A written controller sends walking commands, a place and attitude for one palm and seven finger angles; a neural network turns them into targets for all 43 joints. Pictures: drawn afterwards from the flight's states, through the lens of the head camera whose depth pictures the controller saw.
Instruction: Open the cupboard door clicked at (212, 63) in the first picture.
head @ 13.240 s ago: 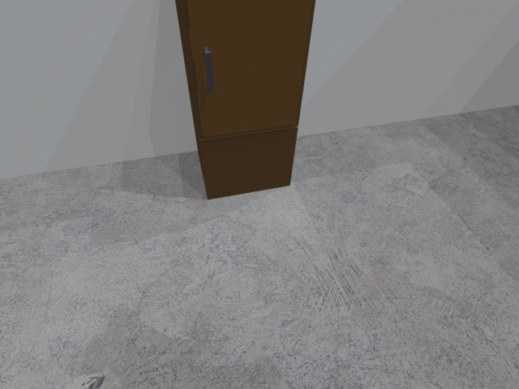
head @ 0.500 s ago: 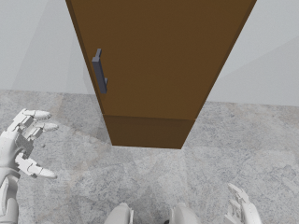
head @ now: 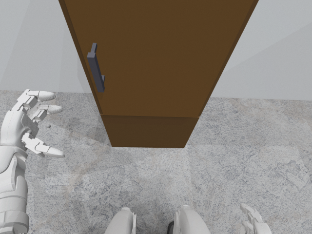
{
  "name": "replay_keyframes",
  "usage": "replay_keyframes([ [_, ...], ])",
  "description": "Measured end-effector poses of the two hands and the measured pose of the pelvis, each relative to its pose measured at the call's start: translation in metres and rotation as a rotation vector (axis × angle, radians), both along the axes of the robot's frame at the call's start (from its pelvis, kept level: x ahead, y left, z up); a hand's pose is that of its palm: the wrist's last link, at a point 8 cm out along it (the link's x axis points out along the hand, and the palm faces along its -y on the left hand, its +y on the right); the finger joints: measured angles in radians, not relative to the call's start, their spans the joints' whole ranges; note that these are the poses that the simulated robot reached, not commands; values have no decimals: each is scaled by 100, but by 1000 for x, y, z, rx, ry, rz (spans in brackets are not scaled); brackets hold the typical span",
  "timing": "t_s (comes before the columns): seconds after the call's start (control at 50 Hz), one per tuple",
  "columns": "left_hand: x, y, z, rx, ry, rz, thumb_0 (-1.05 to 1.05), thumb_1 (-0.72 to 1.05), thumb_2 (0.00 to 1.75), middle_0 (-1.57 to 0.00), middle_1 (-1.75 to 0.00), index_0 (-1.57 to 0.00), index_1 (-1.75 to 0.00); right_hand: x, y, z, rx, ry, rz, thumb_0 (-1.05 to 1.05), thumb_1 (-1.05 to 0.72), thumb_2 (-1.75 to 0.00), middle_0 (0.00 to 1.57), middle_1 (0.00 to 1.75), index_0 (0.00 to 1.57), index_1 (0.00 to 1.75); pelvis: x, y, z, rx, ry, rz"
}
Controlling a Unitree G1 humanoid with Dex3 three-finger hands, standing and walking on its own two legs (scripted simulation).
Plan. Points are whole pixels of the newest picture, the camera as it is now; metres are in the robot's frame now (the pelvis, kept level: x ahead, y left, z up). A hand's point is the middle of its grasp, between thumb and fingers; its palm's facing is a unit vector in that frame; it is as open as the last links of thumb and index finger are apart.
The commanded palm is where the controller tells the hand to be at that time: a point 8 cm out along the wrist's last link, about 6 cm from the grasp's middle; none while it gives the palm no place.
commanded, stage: move the hooked fingers beside the handle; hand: left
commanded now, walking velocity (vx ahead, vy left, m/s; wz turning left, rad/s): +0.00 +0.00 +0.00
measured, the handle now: (98, 69) +0.55 +0.19 +0.05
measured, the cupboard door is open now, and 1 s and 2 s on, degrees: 0 0 0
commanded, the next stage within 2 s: slide the fingers in behind the handle in 1.90 s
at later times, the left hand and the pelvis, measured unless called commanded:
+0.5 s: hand (63, 103) +0.42 +0.26 +0.04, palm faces +0.03 -1.00 -0.03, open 13.9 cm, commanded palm +0.40 +0.30 +0.04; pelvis +0.01 +0.00 +0.00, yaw -1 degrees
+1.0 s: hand (69, 86) +0.48 +0.26 +0.04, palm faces +0.03 -1.00 -0.01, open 13.9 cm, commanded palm +0.47 +0.30 +0.04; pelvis +0.00 +0.00 -0.02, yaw -1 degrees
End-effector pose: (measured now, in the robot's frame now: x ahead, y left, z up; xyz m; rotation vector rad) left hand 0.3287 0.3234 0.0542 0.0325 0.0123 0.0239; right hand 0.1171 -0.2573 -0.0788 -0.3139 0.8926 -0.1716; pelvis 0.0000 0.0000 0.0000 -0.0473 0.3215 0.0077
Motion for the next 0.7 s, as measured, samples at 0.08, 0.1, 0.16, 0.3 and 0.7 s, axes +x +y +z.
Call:
replay_keyframes([
  [0.08,9,-5,-2,-2,2,-10,-1,-50,30,-30,-120,-30,-120,-7,0,-3,1,36,-12,1,-90,-90,20,30,21,30,2,2,0,0,8,-1],
  [0.1,12,-6,-3,-5,8,-10,-1,-50,30,-30,-120,-30,-120,-8,0,-4,1,44,-14,1,-90,-90,20,30,21,30,2,2,0,0,10,0],
  [0.16,22,-9,-8,-10,23,-9,-1,-50,30,-30,-120,-30,-120,-12,0,-7,-1,65,-22,1,-90,-90,20,30,21,30,2,3,-1,0,15,0],
  [0.3,45,-20,-6,-2,2,-10,-1,-50,30,-30,-120,-30,-120,-18,-1,-10,2,106,-39,1,-91,-90,20,30,21,30,4,2,-1,1,27,-6],
  [0.7,92,-8,-11,-10,4,9,-1,-50,30,-30,-120,-30,-120,-49,-17,-19,-37,258,-94,1,-91,-90,20,30,21,30,5,-3,-9,-7,72,-10],
])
